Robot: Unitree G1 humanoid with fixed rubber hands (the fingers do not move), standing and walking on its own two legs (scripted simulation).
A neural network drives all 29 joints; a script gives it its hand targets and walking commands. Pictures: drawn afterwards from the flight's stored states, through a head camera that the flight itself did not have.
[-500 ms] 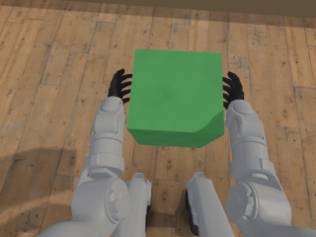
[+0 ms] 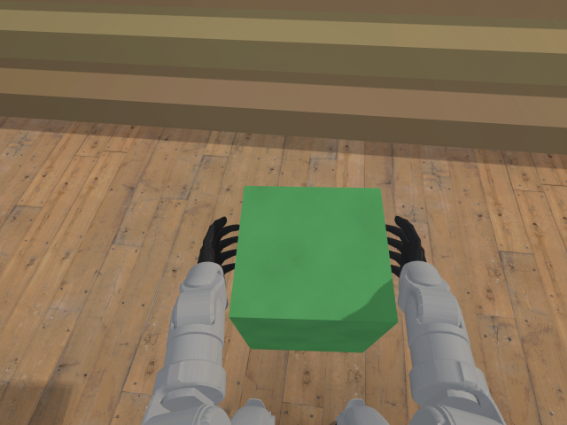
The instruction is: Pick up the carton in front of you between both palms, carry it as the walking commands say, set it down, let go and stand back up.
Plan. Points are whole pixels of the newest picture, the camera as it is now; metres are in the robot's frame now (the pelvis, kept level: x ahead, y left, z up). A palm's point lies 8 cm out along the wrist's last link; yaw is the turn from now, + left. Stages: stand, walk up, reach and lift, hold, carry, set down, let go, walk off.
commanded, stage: reach and lift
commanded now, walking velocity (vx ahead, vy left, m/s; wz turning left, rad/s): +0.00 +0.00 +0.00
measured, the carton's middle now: (308, 276) +0.36 +0.00 -0.09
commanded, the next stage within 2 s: hold in 1.32 s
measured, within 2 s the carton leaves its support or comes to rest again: neither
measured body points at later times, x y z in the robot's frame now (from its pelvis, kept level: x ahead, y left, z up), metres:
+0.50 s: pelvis +0.01 +0.00 +0.05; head -0.01 +0.00 +0.50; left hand +0.32 +0.15 +0.07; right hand +0.32 -0.15 +0.07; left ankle +0.04 +0.13 -0.69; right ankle +0.04 -0.13 -0.69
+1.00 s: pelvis +0.02 +0.00 +0.06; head +0.00 +0.00 +0.51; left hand +0.33 +0.15 +0.08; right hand +0.33 -0.15 +0.08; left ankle +0.04 +0.13 -0.69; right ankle +0.04 -0.13 -0.69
